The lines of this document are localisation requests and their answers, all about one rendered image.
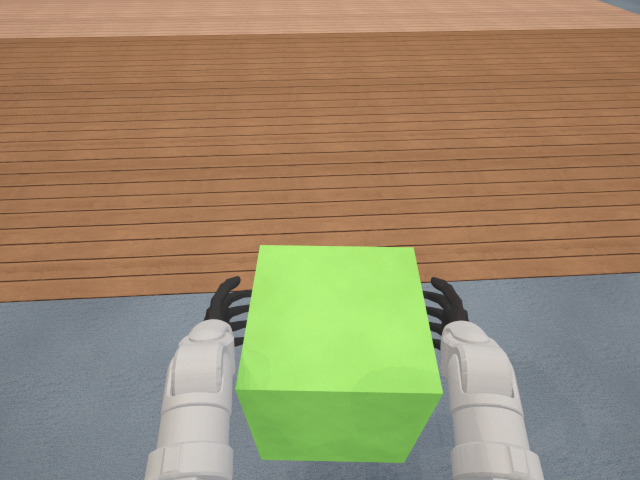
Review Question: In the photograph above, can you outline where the left robot forearm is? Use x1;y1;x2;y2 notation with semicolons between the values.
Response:
144;319;236;480

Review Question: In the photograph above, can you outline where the robot left hand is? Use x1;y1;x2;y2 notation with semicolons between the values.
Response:
204;276;252;347

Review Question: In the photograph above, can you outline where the right robot forearm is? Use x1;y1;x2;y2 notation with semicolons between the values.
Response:
440;321;544;480

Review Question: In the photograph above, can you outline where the robot right hand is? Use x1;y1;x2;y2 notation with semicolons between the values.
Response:
423;277;469;350

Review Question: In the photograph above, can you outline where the carton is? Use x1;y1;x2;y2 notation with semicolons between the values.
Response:
235;245;443;463

